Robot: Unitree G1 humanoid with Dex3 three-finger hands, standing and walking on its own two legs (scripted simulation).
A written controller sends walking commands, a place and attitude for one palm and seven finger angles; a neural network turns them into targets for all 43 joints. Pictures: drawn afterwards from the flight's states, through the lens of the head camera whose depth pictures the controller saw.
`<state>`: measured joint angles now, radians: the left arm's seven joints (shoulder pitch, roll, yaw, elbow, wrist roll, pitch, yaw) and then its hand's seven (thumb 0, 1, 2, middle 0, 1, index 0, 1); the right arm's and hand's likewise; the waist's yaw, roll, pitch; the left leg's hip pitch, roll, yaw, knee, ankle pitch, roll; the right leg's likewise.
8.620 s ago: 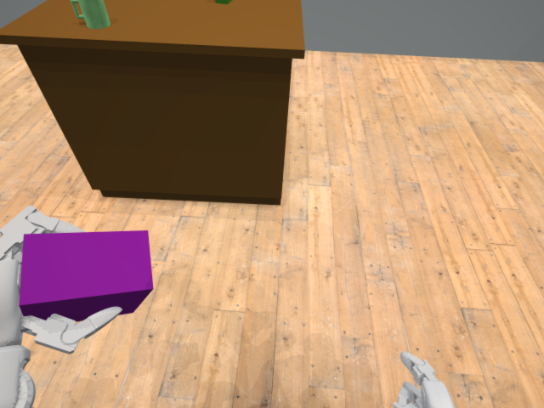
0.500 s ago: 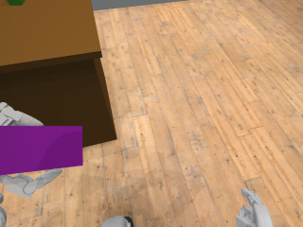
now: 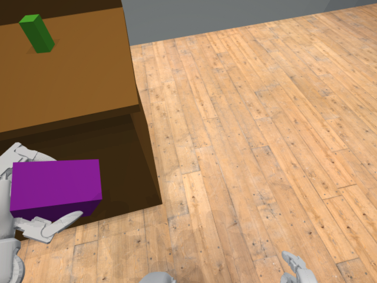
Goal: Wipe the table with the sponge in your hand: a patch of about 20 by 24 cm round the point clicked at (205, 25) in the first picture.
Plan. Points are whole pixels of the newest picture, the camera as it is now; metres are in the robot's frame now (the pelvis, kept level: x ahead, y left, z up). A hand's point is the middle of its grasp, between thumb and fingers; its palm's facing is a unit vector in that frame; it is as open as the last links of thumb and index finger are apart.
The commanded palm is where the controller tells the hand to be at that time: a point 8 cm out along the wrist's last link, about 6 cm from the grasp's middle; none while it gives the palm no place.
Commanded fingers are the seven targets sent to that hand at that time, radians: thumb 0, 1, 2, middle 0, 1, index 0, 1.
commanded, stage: take the last steps up to it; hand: left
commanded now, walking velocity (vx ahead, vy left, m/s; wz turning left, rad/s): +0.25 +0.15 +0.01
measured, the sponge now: (70, 192) +0.23 +0.22 +0.14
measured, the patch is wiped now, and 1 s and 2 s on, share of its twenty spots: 0.00 0.00 0.00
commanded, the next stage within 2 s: come to a stop and stand still in 0.56 s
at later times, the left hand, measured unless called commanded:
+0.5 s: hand (31, 139) +0.30 +0.30 +0.18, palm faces +0.36 -0.81 -0.46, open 10.8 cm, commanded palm +0.25 +0.35 +0.18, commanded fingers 0.00 0.10 1.30 -1.20 -1.60 -1.20 -1.60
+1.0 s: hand (14, 125) +0.34 +0.36 +0.18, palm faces +0.35 -0.83 -0.43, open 10.7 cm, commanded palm +0.28 +0.40 +0.18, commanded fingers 0.00 0.10 1.30 -1.20 -1.60 -1.20 -1.60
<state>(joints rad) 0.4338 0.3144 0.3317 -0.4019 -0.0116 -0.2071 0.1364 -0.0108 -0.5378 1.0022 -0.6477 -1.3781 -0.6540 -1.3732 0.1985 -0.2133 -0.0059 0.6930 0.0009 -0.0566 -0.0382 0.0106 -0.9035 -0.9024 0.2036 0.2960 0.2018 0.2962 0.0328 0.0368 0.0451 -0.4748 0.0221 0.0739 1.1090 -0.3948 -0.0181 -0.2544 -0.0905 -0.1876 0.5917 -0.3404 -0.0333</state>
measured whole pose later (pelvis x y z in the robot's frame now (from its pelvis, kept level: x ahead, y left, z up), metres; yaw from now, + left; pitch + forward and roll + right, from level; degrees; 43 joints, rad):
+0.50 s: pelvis +0.08 +0.08 +0.00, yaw -1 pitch +0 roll +1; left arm 0.49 0.38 0.37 -0.57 -0.02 -0.23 0.15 -0.01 -0.54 1.00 -0.65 -1.38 -0.65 -1.37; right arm 0.20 -0.12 0.02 0.61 0.01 -0.11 -0.03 0.01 -0.90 -0.90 0.20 0.30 0.20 0.30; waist 0.01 0.00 0.08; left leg -0.31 0.05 0.17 0.55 -0.24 0.03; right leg -0.40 -0.08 -0.15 0.83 -0.45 0.04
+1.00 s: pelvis +0.11 +0.13 +0.00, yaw -1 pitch -1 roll +0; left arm 0.46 0.44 0.38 -0.59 -0.01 -0.22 0.16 -0.01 -0.54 1.00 -0.65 -1.38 -0.66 -1.37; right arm 0.16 -0.18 -0.03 0.56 -0.01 -0.06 -0.05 0.01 -0.91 -0.90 0.20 0.29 0.19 0.30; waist 0.00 -0.07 0.11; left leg -0.30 0.07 0.10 0.53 -0.21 -0.01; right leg -0.35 -0.05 -0.06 0.89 -0.52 0.03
